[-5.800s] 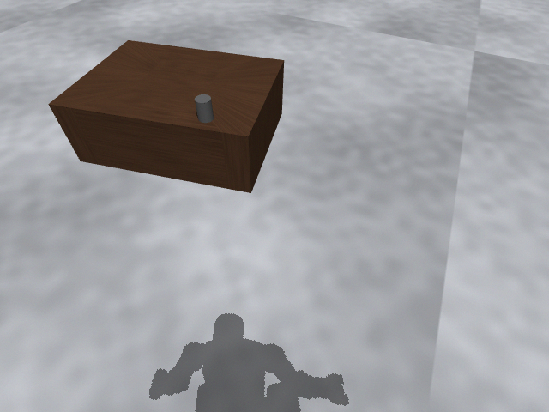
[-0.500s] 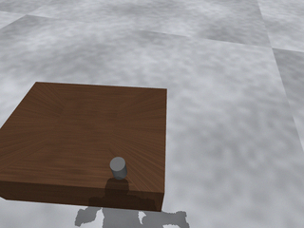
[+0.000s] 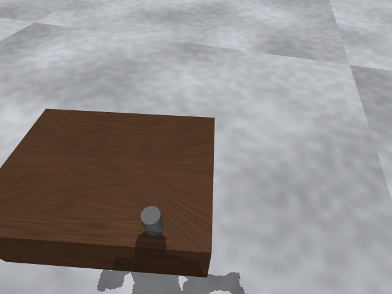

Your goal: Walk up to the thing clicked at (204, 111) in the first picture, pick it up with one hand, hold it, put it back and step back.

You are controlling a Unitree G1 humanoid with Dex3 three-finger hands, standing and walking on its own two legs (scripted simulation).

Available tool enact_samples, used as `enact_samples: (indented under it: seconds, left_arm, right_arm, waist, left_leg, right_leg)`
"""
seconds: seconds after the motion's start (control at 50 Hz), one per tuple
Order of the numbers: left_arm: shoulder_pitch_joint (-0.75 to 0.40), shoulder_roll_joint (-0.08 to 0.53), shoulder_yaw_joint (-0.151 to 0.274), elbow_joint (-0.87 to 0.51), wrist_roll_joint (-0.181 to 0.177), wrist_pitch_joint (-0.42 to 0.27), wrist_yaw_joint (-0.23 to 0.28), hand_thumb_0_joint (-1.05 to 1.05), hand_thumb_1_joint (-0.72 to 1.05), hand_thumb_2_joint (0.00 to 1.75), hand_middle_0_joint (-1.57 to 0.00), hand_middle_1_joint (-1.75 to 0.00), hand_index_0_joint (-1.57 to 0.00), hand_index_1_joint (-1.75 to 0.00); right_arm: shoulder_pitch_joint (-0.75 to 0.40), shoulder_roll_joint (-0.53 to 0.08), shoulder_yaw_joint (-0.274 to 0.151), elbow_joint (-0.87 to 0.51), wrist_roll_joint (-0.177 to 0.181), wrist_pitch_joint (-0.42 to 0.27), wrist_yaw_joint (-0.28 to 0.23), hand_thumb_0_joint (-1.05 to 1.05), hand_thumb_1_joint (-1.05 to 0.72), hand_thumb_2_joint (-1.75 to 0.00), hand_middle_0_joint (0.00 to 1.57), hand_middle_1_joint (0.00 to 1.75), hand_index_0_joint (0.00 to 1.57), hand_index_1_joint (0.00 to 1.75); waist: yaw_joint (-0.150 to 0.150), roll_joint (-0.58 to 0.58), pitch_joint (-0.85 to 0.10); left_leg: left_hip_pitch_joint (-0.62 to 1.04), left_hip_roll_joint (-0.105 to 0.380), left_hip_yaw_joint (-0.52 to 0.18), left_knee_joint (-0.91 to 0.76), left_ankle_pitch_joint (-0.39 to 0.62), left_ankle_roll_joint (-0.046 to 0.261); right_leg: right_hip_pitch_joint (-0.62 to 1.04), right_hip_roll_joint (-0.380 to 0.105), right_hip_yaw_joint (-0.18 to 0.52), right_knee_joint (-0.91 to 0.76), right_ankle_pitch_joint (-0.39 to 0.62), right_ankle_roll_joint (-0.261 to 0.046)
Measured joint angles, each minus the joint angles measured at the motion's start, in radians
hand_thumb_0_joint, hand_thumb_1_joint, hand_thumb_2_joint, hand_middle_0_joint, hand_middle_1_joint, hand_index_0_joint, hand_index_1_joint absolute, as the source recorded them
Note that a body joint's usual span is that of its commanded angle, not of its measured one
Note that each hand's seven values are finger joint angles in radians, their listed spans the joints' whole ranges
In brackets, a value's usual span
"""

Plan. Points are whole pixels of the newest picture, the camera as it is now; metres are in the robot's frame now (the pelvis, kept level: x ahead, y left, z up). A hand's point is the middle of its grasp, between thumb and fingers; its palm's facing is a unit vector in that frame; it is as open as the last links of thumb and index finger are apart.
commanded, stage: stand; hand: left
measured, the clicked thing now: (152, 221) +0.44 +0.17 -0.37
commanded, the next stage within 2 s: go down in 1.26 s
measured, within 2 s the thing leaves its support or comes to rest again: neither
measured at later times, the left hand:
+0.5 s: hand out of the picture +0.07 +0.25 -0.15, palm faces -0.02 -0.94 -0.35, open 7.4 cm
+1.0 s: hand out of the picture +0.07 +0.25 -0.15, palm faces -0.02 -0.94 -0.35, open 7.4 cm
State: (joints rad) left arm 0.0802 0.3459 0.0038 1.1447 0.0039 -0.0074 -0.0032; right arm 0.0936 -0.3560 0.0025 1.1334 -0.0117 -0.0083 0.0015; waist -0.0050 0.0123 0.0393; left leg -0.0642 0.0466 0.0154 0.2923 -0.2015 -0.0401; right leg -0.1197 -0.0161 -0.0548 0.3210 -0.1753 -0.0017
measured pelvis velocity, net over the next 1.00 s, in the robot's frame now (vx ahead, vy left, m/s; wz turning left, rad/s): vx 0.00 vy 0.00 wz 0.00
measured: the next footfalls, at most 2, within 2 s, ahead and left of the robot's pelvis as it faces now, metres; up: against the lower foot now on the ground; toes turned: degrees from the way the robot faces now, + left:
none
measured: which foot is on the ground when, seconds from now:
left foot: down 0.00-1.00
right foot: down 0.00-1.00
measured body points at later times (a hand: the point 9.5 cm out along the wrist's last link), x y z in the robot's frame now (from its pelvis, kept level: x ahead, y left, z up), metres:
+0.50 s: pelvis +0.00 +0.00 +0.00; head +0.00 -0.01 +0.45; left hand +0.07 +0.30 -0.13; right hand +0.07 -0.30 -0.14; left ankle -0.03 +0.14 -0.75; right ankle +0.00 -0.12 -0.75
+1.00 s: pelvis +0.00 +0.00 +0.00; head +0.01 -0.01 +0.45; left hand +0.08 +0.30 -0.13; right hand +0.06 -0.31 -0.14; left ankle -0.03 +0.14 -0.75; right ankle +0.00 -0.12 -0.75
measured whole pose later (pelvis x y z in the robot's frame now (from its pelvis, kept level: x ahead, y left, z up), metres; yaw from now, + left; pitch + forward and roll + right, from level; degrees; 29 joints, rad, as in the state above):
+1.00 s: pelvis +0.00 +0.00 +0.00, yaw +0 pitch -2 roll +0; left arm 0.10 0.35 0.00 1.14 0.00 -0.01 0.00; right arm 0.12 -0.36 0.01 1.13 -0.01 -0.01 0.00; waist 0.00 0.01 0.04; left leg -0.07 0.05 0.02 0.30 -0.20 -0.04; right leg -0.13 -0.01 -0.05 0.33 -0.17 -0.01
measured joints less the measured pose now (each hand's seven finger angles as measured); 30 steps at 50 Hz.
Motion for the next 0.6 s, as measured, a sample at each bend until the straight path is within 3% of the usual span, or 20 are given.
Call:
enact_samples:
  seconds: [0.6]
  left_arm:
    - [0.023,0.004,0.0,-0.001,0.001,0.001,0.0,0.01,0.9,0.9,-0.21,-0.3,-0.2,-0.3]
  right_arm:
    - [0.023,0.0,0.0,-0.004,-0.001,0.004,0.002,0.0,-0.9,-0.9,0.2,0.3,0.2,0.3]
  waist:
    - [0.001,-0.001,0.0]
  left_leg:
    - [-0.005,0.006,-0.002,0.006,0.002,-0.005]
  right_leg:
    - [-0.006,0.005,-0.002,0.008,0.0,-0.006]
